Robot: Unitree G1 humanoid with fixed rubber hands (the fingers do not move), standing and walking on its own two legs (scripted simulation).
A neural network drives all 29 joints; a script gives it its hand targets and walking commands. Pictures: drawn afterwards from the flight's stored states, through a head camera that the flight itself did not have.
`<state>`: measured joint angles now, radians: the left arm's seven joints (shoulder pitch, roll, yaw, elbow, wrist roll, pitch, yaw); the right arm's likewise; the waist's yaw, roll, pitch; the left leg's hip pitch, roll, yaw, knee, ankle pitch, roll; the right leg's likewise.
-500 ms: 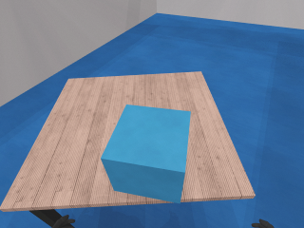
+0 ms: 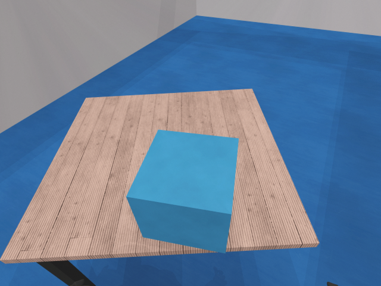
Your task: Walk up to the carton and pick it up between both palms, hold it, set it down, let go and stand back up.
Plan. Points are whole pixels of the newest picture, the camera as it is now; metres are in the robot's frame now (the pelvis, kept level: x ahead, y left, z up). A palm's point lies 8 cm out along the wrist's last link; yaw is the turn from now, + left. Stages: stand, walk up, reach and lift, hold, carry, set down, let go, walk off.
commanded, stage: stand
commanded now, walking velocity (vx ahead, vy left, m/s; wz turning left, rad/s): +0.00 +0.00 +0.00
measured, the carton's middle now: (190, 188) +0.40 +0.00 -0.04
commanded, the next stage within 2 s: none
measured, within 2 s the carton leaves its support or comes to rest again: neither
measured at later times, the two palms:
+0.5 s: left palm out of the picture +0.12 +0.28 -0.09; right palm out of the picture +0.08 -0.30 -0.09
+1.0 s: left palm out of the picture +0.11 +0.29 -0.10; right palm out of the picture +0.08 -0.30 -0.09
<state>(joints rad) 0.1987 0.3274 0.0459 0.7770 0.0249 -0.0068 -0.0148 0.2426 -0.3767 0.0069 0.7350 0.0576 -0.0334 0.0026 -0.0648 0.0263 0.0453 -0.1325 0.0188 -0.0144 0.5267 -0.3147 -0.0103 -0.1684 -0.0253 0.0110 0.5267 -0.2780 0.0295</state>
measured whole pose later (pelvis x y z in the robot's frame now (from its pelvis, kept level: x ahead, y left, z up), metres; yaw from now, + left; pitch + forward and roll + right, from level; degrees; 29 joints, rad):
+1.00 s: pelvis -0.01 +0.00 +0.00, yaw +0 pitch -5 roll +0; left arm 0.20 0.33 0.05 0.85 0.02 0.00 -0.01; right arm 0.21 -0.38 0.01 0.79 0.06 -0.03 0.00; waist -0.06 0.01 0.09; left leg -0.13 0.02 -0.01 0.53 -0.30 -0.01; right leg -0.16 -0.03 0.01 0.51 -0.26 0.03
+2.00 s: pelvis -0.01 +0.01 +0.00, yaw +0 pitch -5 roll +0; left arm 0.20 0.33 0.05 0.87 0.02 0.00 -0.01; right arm 0.18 -0.38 0.01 0.82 0.06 -0.03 0.00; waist -0.06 0.00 0.10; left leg -0.13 0.02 -0.01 0.53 -0.30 -0.01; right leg -0.16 -0.03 0.01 0.50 -0.25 0.03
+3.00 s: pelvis -0.01 +0.01 +0.00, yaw +0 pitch -5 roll +0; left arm 0.20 0.33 0.05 0.87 0.02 0.00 -0.01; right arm 0.16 -0.38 0.01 0.83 0.06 -0.02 0.00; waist -0.06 0.00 0.11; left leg -0.13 0.02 -0.01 0.52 -0.30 -0.01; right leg -0.16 -0.03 0.01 0.49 -0.25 0.03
